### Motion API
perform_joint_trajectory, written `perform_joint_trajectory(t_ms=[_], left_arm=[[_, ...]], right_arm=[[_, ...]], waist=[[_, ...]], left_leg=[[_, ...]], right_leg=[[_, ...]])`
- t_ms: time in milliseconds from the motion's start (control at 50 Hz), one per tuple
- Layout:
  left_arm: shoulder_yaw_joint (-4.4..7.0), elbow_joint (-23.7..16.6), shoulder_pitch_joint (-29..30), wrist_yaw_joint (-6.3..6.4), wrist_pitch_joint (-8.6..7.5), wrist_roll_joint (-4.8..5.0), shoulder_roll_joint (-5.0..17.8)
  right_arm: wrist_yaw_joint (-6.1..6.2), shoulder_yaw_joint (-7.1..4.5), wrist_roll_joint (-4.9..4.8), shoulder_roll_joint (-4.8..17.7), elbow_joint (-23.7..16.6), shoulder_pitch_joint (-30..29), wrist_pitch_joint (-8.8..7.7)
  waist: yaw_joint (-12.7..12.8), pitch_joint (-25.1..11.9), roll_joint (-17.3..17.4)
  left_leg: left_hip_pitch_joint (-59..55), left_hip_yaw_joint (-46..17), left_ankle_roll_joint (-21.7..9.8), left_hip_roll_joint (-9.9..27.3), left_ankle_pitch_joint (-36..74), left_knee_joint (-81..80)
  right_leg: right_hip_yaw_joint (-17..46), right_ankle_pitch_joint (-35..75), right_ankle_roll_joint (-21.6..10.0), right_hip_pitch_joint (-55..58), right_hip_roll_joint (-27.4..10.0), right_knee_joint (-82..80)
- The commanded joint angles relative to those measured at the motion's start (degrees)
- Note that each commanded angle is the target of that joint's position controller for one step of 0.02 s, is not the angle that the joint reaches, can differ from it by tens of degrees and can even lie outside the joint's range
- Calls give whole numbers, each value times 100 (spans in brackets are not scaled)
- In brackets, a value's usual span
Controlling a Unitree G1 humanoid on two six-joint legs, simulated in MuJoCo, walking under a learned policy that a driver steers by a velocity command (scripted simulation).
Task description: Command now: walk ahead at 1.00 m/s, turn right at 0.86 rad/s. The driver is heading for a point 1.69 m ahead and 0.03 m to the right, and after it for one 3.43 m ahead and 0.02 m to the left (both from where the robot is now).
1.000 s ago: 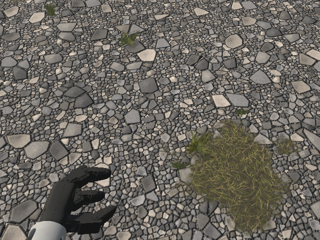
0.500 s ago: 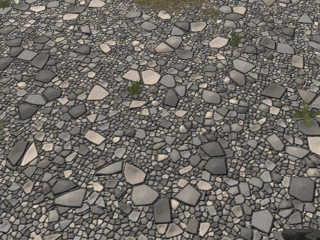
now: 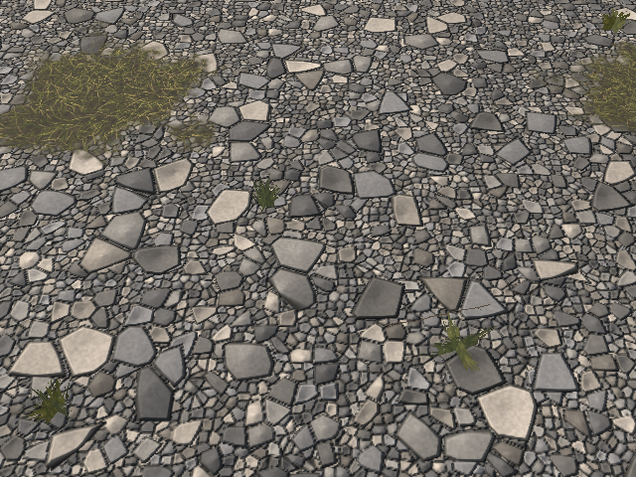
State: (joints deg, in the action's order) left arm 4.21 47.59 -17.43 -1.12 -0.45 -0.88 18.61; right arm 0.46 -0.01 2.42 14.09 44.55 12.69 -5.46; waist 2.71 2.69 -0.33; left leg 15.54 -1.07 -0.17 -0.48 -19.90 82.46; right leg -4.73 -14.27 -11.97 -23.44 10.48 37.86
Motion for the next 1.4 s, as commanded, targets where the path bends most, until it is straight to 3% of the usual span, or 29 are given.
perform_joint_trajectory(t_ms=[20, 80, 240, 280, 320, 340, 360, 380, 420, 500, 560, 620, 680, 700, 720, 740, 760, 800, 900, 1020, 1080, 1100, 1120, 1140, 1160, 1180, 1220, 1280, 1400], left_arm=[[188, -172, -579, 132, -155, 2, 745], [150, -235, -456, 92, -378, 79, 763], [317, -198, -881, 62, -386, 133, 961], [366, -274, -654, 90, -404, 96, 1181], [315, -289, -212, 81, -504, -34, 1147], [75, -405, -173, 114, -579, -134, 254], [-104, -591, -1440, 11, -569, 224, -178], [-112, -379, -792, 83, -477, -21, 313], [-100, -695, 458, -20, -476, -178, 464], [-315, -1305, 1121, -116, -382, -392, 103], [-510, -1715, 1800, -254, -435, -256, 36], [-462, -1574, 1634, -249, -423, -91, 202], [-228, -1197, 660, -5, -441, -206, 585], [-113, -1076, -148, 112, -482, -300, 806], [21, -1004, -1205, 234, -502, -416, 1240], [93, -1064, -910, 264, -415, -370, 1500], [24, -1099, -300, 267, -395, -272, 940], [-103, -989, 43, 187, -471, -215, 315], [-147, -450, -221, 116, -698, -13, 21], [-63, -220, -208, 190, -740, -26, 494], [100, -321, -183, 293, -515, -79, 1119], [126, -449, 61, 303, -422, -106, 1200], [105, -428, 30, 236, -379, -164, 1025], [-150, -659, -16, 145, -427, -277, 84], [-148, -1364, -298, 134, -535, -102, 402], [-173, -1307, 131, 144, -645, -132, 642], [-248, -1062, 121, 165, -592, -162, 525], [-311, -873, -105, 41, -215, -177, 265], [-407, -1203, 1398, -181, -247, 104, -115]], right_arm=[[-29, -48, 163, 769, -860, -291, -117], [-94, 44, 214, 657, -1059, -609, 205], [-130, 117, -76, 579, -1668, -1967, 113], [-30, -60, -90, 981, -1432, -1123, 79], [146, -333, -54, 1433, -777, 1235, 32], [240, -427, 84, 1708, -519, 2335, 6], [138, -568, 166, 2211, -441, 1682, 27], [32, -510, 87, 1414, -674, 888, 73], [-63, -422, 2, 918, -434, 749, 61], [-58, -361, -167, 750, 182, 1394, -28], [-15, -483, -134, 1041, 38, 981, -19], [-157, -618, -240, 1407, -6, 984, -35], [-207, -628, -289, 1440, 133, 1335, -17], [-217, -613, -318, 1361, 95, 1263, -45], [-168, -457, -260, 672, -84, 1174, -77], [-140, -379, -465, 487, -383, 1614, -10], [-101, -402, -283, 730, -281, 1174, 124], [-210, -412, -157, 679, -261, 644, 251], [-421, -330, -48, 344, -751, -246, 545], [-653, -175, -78, 417, -1180, -1254, 509], [-537, -351, -98, 907, -785, 176, 489], [-450, -496, -81, 1172, -427, 1376, 478], [-297, -660, -107, 1450, -150, 1904, 497], [-178, -757, -198, 1928, -224, 1411, 576], [-167, -861, -74, 2427, -570, 1195, 635], [-88, -808, -93, 2005, -612, 1151, 633], [4, -614, -66, 1396, -438, 686, 450], [-29, -409, -104, 988, -273, 578, 100], [-177, -380, -202, 920, 18, 966, -221]], waist=[[-326, -11, 747], [-476, 303, 507], [294, -47, -270], [-132, -676, -272], [-1395, -1734, -212], [-1574, -2246, 912], [-490, -2788, 3037], [-607, -1682, 1342], [-669, -742, -1], [-285, -151, 473], [-146, 126, 455], [-90, -1, 481], [322, -698, -11], [759, -1212, -104], [996, -1941, -1007], [503, -2299, -1880], [303, -1218, -987], [108, -314, -286], [-279, 160, -500], [-429, 326, -170], [-1291, -642, -547], [-1832, -1195, -513], [-1885, -1335, 53], [-1207, -894, 1402], [-901, -2301, 1613], [-1021, -1832, 456], [-388, -480, -500], [40, -67, -450], [-478, 446, -51]], left_leg=[[2701, -489, 114, 485, 23, -357], [1989, -122, 361, 722, 171, -1750], [999, 113, 193, 135, 2501, -5117], [-254, 35, 79, -163, 1894, -5312], [-2371, 47, -170, 235, 1118, -4985], [-3387, -1429, -274, 1443, -729, -5002], [-4071, -5485, -1305, 2577, -1720, -6643], [-3328, -5240, -1424, 2170, -2463, -6841], [-1955, -3481, -1374, 1575, -802, -6728], [-1082, -2646, -1418, 1074, 660, -6955], [352, -1964, -1302, 740, 832, -7534], [1128, -1764, -1129, 789, 1581, -7761], [438, -1314, -789, 399, 3398, -5544], [1122, -1116, -642, 112, 3007, -3997], [1932, -800, -600, -202, -165, -1995], [2898, -465, -596, -342, -720, -678], [3396, -378, -618, 118, -108, -309], [3245, -300, -529, 447, 353, -659], [3460, -143, -427, 737, 759, -1142], [1544, 1096, -824, 97, 2205, -3740], [-163, 1213, -1125, -509, 1471, -3852], [-1515, 898, -1333, -571, 1287, -4064], [-2749, 386, -1502, -459, 952, -4410], [-2977, -1267, -1710, 483, 1598, -4323], [-4393, -4117, -2823, 1421, 425, -5746], [-3884, -4401, -2520, 1614, -342, -6617], [-1703, -3298, -2015, 1349, 330, -6781], [12, -1953, -1757, 959, 1365, -7121], [-390, 263, -757, 338, 3647, -7978]], right_leg=[[3841, -287, -938, 1785, -1865, -2583], [2866, 389, -803, 351, -1223, -2896], [2708, 3237, -49, 1509, -1074, -2311], [2768, 4551, 228, 1792, -1059, -1250], [2322, 4463, 365, 1293, -971, 1223], [1897, 773, 364, 335, -621, 3309], [1522, -1326, 646, -1302, 77, 4556], [1403, -752, 513, -1980, -554, 4602], [1277, -279, 621, -1802, -833, 3979], [1044, -902, 943, -1978, -1314, 2724], [731, 171, 1189, -754, -1376, 714], [402, 1127, 1221, 1235, -1037, 17], [338, 629, 1074, 2489, -842, -602], [797, 126, 942, 3611, -1388, -571], [2632, -2031, 758, 4561, -3039, -987], [5429, -3535, 314, 4460, -3937, -2360], [4979, -3659, 221, 3686, -3638, -2472], [3049, -1441, 342, 2605, -3064, -2414], [871, 1454, 631, 2152, -2651, -2811], [-1008, 4653, 977, 1793, -2116, -2959], [-967, 7535, 1032, 2304, -2411, -619], [-826, 7268, 967, 1828, -2477, 946], [-821, 3877, 1057, 704, -1934, 3044], [-668, -1411, 1213, -1098, -1010, 5450], [655, -1474, 1287, -2543, -796, 6201], [943, -818, 1219, -2830, -1211, 5700], [759, -377, 1209, -2114, -1716, 4646], [781, -597, 1285, -1115, -2041, 3642], [155, 2208, 774, -999, -1644, 636]])
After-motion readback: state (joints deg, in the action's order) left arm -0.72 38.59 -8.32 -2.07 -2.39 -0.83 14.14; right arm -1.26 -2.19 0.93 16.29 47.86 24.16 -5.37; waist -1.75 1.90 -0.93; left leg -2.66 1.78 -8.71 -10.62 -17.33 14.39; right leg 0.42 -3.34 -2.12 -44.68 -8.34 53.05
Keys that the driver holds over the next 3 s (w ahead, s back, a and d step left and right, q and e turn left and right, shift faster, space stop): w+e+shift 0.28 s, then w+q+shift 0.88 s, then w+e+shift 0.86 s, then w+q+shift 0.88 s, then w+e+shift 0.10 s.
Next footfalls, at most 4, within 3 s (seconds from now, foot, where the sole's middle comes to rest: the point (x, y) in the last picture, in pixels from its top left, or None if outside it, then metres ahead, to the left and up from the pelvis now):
0.32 left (283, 444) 0.54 0.12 -0.74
0.70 right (431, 350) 0.78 -0.20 -0.74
1.12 left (345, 211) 1.20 0.00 -0.74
1.58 right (347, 108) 1.66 0.00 -0.74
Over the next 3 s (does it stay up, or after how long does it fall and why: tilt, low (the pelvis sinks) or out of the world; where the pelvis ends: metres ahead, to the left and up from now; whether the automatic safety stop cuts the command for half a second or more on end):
stays up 2.77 0.00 0.02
